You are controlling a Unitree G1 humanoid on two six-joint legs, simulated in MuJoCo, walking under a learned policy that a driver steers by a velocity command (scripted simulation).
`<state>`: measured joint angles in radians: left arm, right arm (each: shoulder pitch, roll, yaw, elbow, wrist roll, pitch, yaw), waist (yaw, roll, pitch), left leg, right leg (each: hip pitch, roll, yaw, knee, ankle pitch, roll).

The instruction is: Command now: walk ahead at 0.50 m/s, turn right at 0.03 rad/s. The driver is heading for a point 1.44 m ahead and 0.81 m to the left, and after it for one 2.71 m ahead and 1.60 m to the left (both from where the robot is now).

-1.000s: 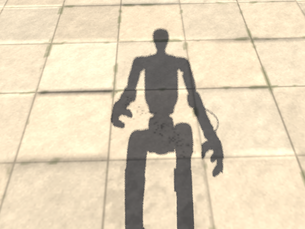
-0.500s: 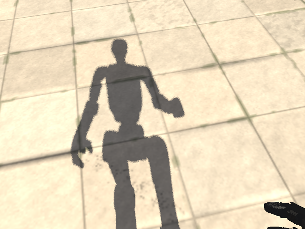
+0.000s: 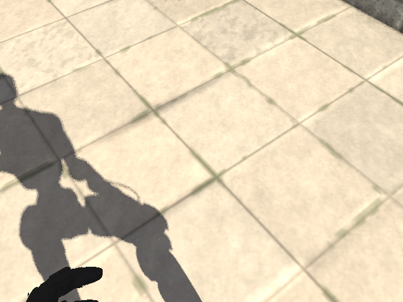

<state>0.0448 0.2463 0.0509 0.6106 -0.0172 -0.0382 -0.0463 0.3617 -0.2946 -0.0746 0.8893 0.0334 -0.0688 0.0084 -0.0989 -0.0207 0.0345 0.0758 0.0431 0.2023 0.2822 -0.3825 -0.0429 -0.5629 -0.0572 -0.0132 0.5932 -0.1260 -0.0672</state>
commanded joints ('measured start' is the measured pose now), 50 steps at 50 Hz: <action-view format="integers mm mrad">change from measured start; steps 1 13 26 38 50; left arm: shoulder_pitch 252 182 257 152 56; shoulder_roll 183 113 228 139 165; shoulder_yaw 79 52 86 45 51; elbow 5 102 176 73 35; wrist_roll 11 39 -4 32 33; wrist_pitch -22 -84 -19 -67 -76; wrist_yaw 11 41 74 62 38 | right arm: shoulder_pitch -39 -98 -306 -146 -138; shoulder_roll -179 -48 -57 -132 -122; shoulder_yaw -25 -9 -6 -36 -42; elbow -29 -85 -227 -237 -258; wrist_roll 13 -2 -9 -29 -11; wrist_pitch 2 35 29 -3 68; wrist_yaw -6 -7 61 4 -48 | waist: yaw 228 80 108 126 127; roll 108 -44 -64 43 150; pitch -145 -16 0 -69 -134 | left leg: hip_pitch -142 -760 -666 -286 -241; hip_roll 184 109 -26 119 9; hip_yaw -93 -319 -88 -500 -572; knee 311 817 383 -30 314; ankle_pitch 903 245 207 672 525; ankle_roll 151 26 145 348 158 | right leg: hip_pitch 457 413 686 -39 237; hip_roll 72 -205 -244 -47 72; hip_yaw -60 15 -215 72 83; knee -92 -461 -228 469 -201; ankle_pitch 57 170 748 -167 220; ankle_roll -65 -130 -48 111 72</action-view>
